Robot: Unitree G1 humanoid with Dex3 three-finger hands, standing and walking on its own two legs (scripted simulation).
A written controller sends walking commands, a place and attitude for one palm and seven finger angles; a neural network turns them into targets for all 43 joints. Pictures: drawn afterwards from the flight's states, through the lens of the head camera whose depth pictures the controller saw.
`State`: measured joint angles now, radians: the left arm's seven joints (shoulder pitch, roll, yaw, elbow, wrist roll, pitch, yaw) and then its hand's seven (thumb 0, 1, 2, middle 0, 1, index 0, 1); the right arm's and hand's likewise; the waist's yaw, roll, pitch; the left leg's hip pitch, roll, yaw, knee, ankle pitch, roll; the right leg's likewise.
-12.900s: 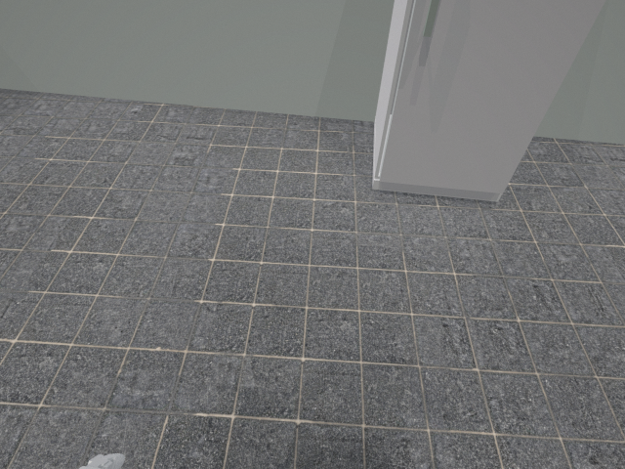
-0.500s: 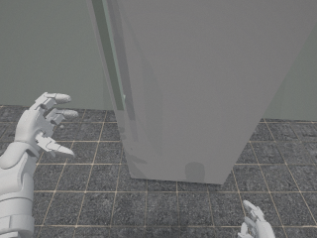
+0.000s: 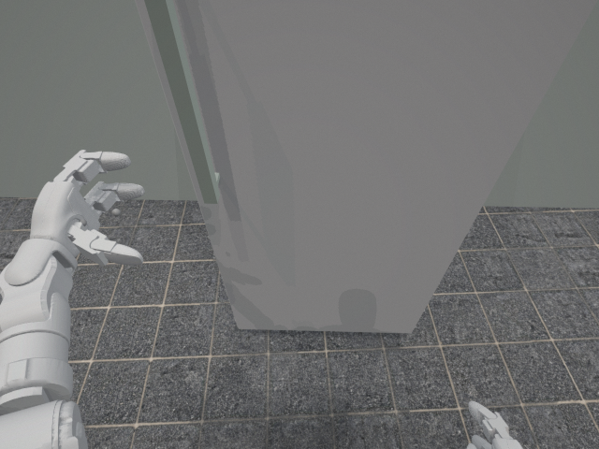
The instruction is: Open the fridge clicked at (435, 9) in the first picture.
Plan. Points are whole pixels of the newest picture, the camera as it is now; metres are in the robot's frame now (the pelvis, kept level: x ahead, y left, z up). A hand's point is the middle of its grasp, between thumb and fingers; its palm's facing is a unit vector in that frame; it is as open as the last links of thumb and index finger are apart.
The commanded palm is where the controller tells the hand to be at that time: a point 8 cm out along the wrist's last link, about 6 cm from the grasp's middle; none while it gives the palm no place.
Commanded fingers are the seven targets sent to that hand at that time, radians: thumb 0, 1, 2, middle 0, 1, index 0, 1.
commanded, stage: move the hooked fingers beside the handle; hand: left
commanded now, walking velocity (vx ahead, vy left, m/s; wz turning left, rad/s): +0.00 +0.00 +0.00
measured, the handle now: (187, 84) +0.54 +0.19 +0.22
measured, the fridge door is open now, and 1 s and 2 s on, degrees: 0 0 0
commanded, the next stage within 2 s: feel for the door with the fingertips in 1.56 s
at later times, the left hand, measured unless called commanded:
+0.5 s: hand (141, 178) +0.43 +0.25 +0.13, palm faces +0.01 -1.00 +0.00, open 14.0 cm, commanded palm +0.41 +0.30 +0.13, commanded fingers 0.00 -0.50 0.30 -0.30 -1.20 -0.30 -1.20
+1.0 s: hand (150, 162) +0.48 +0.26 +0.12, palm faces +0.00 -1.00 +0.00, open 13.9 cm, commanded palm +0.46 +0.31 +0.12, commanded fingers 0.00 -0.50 0.30 -0.30 -1.20 -0.30 -1.20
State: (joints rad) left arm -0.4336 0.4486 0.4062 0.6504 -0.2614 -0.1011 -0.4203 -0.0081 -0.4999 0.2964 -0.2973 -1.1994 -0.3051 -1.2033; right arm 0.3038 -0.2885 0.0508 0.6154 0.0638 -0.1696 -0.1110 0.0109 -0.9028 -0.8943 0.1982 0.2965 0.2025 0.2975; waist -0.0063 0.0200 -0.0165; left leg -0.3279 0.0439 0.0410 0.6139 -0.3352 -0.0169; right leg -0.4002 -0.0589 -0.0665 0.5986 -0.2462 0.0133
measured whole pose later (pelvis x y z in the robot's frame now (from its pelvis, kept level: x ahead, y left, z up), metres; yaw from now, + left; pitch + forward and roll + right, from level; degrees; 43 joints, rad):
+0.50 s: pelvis -0.01 +0.00 -0.01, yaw +0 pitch +8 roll +0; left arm -0.75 0.54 0.41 1.02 -0.20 -0.21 -0.42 -0.01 -0.50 0.30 -0.30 -1.20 -0.30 -1.20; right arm 0.35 -0.30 0.05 0.64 0.05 -0.09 -0.09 0.01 -0.90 -0.89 0.20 0.30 0.20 0.30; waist -0.06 0.01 -0.03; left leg -0.47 0.05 0.04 0.69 -0.35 -0.01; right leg -0.53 -0.06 -0.06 0.65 -0.25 0.01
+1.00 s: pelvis +0.00 +0.01 -0.01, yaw -2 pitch +13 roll -1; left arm -0.86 0.64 0.46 1.15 -0.15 -0.24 -0.43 -0.01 -0.50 0.30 -0.30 -1.20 -0.30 -1.20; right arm 0.43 -0.30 0.04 0.62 0.04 0.00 -0.07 0.01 -0.90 -0.89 0.20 0.30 0.20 0.30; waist -0.12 0.00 -0.04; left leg -0.58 0.06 0.05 0.75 -0.39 0.00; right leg -0.64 -0.05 -0.04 0.67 -0.25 0.03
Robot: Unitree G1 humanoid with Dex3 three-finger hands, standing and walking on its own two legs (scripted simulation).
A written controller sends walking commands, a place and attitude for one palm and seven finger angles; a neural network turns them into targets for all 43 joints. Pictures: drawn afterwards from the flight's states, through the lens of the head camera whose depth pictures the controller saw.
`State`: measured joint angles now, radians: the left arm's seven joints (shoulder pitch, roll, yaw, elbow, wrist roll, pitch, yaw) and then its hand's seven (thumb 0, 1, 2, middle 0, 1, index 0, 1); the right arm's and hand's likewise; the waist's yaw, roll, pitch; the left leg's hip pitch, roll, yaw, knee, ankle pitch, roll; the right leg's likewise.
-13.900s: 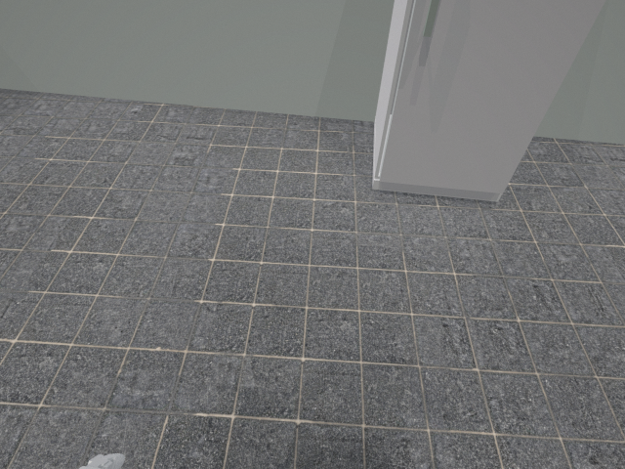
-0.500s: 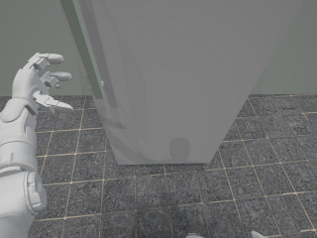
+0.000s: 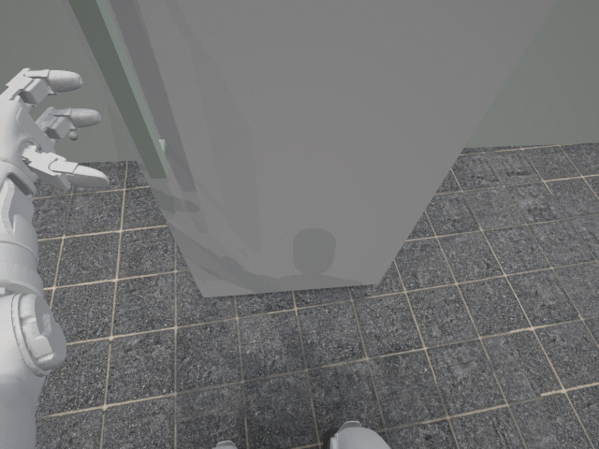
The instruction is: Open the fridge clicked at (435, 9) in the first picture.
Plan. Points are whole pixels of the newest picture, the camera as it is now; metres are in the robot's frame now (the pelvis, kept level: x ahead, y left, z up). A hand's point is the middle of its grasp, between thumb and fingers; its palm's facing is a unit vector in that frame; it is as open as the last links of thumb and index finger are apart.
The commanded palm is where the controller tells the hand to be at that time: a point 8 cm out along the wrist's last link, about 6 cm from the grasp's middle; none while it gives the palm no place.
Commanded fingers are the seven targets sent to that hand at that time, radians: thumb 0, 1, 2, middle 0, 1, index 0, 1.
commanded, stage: move the hooked fingers beside the handle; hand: left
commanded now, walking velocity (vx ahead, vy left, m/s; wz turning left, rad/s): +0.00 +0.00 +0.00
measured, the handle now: (109, 29) +0.53 +0.19 +0.23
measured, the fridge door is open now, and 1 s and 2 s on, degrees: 0 0 0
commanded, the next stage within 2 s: feel for the door with the fingertips in 0.56 s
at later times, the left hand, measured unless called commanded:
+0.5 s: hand (69, 139) +0.47 +0.26 +0.13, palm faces +0.05 -1.00 +0.01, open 14.0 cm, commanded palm +0.44 +0.30 +0.13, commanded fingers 0.00 -0.50 0.30 -0.30 -1.20 -0.30 -1.20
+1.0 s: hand (102, 144) +0.46 +0.22 +0.13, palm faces +0.03 -1.00 +0.01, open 14.0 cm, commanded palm +0.43 +0.27 +0.13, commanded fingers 0.00 -0.50 0.30 -0.30 -1.20 -0.30 -1.20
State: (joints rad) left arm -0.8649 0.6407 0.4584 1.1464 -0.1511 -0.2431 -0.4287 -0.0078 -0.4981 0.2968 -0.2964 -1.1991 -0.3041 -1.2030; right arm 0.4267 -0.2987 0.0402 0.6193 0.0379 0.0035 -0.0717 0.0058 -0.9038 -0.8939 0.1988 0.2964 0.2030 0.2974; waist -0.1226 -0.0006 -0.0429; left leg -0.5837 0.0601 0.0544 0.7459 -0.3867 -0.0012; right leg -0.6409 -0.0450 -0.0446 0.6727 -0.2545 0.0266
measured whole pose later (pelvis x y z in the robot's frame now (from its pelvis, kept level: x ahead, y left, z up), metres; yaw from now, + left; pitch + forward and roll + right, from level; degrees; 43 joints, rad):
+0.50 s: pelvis +0.02 +0.00 +0.00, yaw +1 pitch +12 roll -2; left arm -0.80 0.57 0.43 1.05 -0.17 -0.23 -0.40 -0.01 -0.50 0.30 -0.30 -1.20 -0.30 -1.20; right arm 0.36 -0.28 0.04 0.59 0.04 0.02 -0.06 0.00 -0.90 -0.89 0.20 0.30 0.20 0.30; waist -0.08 0.00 -0.07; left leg -0.55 0.06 0.04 0.75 -0.41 0.00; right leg -0.60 -0.05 -0.06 0.67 -0.28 0.03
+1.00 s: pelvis +0.00 -0.01 +0.00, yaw +1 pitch +10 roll -1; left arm -0.80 0.49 0.37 1.04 -0.16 -0.23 -0.32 -0.01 -0.50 0.30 -0.30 -1.20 -0.30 -1.20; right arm 0.36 -0.28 0.04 0.61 0.04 0.00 -0.06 0.01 -0.90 -0.89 0.20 0.30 0.20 0.30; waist -0.09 0.01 -0.06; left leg -0.53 0.06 0.03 0.74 -0.39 -0.01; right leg -0.59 -0.05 -0.06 0.68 -0.27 0.02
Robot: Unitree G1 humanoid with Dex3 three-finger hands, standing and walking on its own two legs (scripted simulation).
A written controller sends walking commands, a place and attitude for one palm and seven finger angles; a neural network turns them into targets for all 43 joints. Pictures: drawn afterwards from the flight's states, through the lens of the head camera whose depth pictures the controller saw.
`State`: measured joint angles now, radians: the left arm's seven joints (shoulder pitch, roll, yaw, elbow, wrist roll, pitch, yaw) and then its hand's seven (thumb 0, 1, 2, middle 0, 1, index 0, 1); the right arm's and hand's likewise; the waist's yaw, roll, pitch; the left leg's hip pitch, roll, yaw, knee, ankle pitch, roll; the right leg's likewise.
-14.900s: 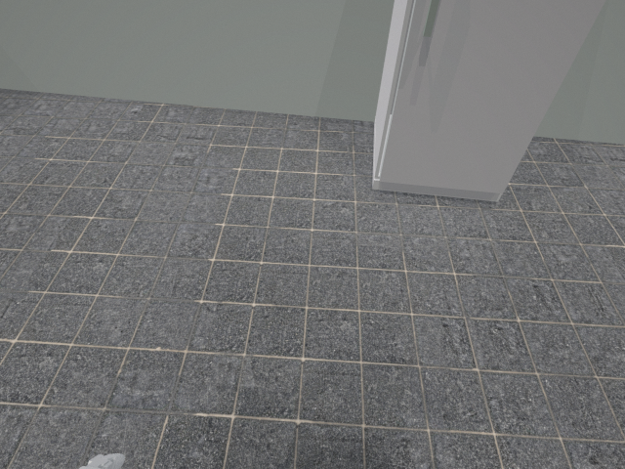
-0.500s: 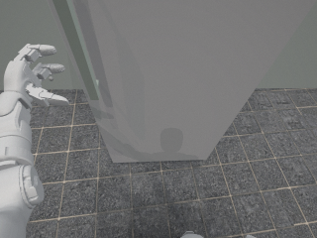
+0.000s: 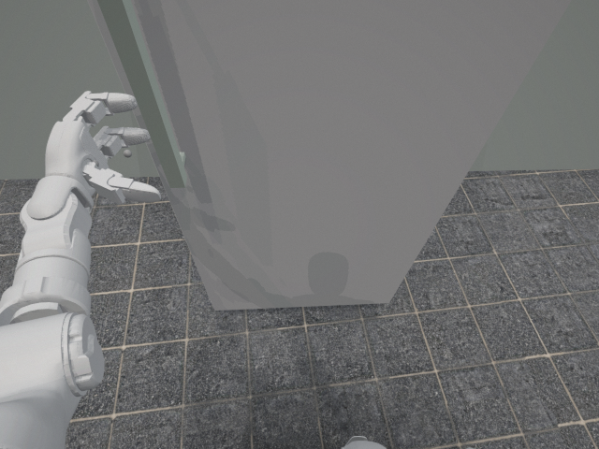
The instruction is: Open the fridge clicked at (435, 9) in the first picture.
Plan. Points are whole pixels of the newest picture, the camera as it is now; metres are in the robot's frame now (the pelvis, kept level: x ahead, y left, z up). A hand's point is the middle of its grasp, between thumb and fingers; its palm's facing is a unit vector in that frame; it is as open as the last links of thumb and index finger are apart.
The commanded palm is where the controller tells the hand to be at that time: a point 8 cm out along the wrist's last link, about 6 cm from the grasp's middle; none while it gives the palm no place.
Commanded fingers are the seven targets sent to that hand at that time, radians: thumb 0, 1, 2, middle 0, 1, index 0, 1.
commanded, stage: feel for the door with the fingertips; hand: left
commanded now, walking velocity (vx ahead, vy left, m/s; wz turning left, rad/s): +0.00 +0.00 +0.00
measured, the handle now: (139, 50) +0.53 +0.19 +0.23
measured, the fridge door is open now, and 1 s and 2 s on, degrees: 0 0 0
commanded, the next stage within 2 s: slide the fingers in behind the handle in 0.48 s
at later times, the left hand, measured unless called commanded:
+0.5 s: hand (133, 139) +0.49 +0.22 +0.13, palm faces +0.02 -1.00 +0.00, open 13.9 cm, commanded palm +0.47 +0.26 +0.13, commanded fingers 0.00 -0.50 0.30 -0.30 -1.20 -0.30 -1.20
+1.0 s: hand (135, 144) +0.48 +0.21 +0.13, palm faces +0.01 -1.00 +0.00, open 13.9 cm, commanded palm +0.46 +0.26 +0.13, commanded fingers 0.00 -0.50 0.30 -0.30 -1.20 -0.30 -1.20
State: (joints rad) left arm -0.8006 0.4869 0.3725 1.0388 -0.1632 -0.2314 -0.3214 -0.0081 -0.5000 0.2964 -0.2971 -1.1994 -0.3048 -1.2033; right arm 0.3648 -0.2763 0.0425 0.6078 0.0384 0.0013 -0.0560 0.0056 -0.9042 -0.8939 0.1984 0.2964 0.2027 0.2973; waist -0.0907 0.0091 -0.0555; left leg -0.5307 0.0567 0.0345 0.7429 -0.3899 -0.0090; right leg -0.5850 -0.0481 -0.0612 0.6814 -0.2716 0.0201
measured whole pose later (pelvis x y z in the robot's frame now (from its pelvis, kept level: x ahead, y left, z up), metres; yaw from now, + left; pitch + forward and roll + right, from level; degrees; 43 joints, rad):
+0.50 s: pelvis -0.01 +0.00 +0.00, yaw +0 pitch +13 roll -1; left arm -0.92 0.57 0.41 1.17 -0.13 -0.26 -0.32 -0.01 -0.50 0.30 -0.31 -1.21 -0.32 -1.22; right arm 0.42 -0.30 0.04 0.64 0.03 0.00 -0.06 0.01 -0.90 -0.89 0.20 0.30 0.20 0.30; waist -0.14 0.01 -0.05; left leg -0.60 0.06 0.04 0.76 -0.39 -0.01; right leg -0.66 -0.04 -0.05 0.69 -0.26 0.02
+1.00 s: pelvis +0.01 +0.00 +0.00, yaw -1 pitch +13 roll -1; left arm -0.84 0.50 0.38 1.07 -0.15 -0.25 -0.31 -0.01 -0.50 0.30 -0.31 -1.21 -0.32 -1.21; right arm 0.40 -0.28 0.03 0.61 0.03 0.02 -0.04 0.00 -0.90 -0.89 0.20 0.30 0.20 0.30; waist -0.11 0.01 -0.07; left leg -0.58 0.06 0.04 0.76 -0.41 0.00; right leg -0.63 -0.04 -0.05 0.69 -0.28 0.03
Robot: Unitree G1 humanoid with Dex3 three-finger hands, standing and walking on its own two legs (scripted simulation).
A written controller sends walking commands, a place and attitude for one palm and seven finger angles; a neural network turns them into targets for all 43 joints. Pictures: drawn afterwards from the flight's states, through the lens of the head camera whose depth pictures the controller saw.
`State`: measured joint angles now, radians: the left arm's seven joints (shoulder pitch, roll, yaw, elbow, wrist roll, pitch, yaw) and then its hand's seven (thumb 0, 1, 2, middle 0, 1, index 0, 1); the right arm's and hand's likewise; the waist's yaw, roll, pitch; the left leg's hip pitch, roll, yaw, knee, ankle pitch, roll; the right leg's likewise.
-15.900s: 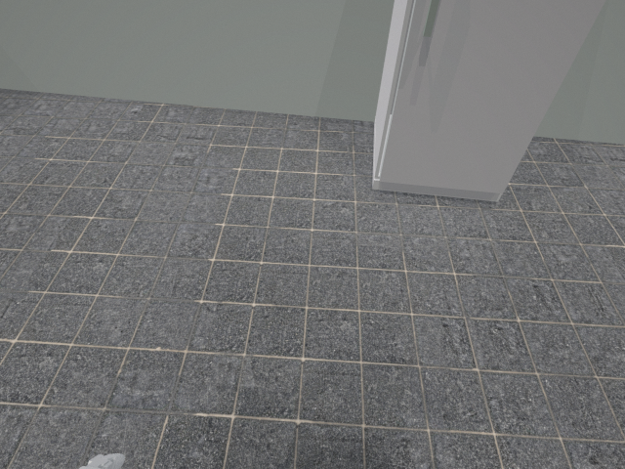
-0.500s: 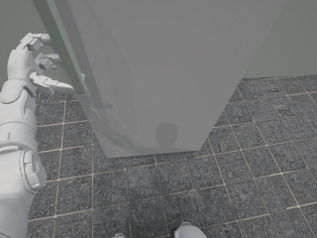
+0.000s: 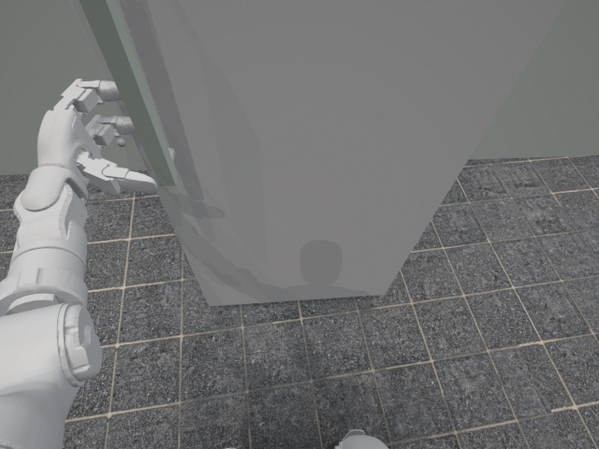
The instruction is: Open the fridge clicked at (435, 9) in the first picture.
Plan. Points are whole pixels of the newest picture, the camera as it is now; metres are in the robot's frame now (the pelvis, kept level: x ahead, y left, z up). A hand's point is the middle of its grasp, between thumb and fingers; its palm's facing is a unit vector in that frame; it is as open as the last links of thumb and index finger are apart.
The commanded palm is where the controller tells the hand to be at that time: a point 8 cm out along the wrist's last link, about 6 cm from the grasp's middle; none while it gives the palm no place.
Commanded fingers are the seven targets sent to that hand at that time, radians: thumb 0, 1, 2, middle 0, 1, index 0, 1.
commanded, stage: slide the fingers in behind the handle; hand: left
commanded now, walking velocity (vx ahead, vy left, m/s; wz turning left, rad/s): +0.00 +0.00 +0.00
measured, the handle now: (122, 42) +0.52 +0.19 +0.23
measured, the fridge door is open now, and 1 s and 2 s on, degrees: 0 0 0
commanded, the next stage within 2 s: grip the handle and tug to test in 1.40 s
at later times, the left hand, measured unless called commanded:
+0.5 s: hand (146, 143) +0.47 +0.18 +0.13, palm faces +0.03 -1.00 +0.00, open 14.0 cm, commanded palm +0.44 +0.23 +0.13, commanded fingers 0.00 -0.50 0.30 -0.30 -1.20 -0.30 -1.20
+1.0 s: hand (161, 145) +0.46 +0.16 +0.14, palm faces +0.06 -1.00 -0.02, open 14.2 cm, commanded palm +0.43 +0.21 +0.13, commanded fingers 0.00 -0.50 0.30 -0.30 -1.20 -0.30 -1.20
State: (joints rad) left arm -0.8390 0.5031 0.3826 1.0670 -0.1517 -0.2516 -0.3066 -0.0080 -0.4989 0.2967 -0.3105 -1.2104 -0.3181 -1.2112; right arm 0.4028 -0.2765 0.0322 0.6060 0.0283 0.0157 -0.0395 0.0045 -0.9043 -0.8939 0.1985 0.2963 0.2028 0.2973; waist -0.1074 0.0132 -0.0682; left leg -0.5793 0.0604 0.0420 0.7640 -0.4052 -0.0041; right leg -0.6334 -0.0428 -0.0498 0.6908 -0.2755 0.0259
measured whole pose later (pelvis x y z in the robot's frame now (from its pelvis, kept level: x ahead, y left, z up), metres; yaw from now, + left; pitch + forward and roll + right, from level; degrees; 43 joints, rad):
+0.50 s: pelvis +0.00 -0.01 +0.00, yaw +0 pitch +11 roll -1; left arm -0.82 0.41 0.33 1.02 -0.13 -0.24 -0.22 -0.01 -0.50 0.30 -0.30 -1.20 -0.30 -1.20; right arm 0.37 -0.27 0.03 0.62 0.02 0.01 -0.03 0.01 -0.90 -0.89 0.20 0.30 0.20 0.30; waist -0.09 0.02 -0.07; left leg -0.54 0.06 0.04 0.74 -0.40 -0.01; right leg -0.60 -0.05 -0.05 0.69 -0.28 0.02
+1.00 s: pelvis -0.01 -0.01 +0.00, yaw +0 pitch +10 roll +0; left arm -0.83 0.38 0.30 1.05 -0.14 -0.27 -0.15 -0.01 -0.50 0.30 -0.29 -1.20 -0.26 -1.20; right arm 0.38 -0.28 0.02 0.64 0.03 -0.01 -0.04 0.01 -0.91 -0.89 0.20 0.30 0.20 0.30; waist -0.09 0.02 -0.05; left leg -0.52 0.06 0.04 0.73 -0.38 -0.02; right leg -0.59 -0.04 -0.05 0.69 -0.27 0.01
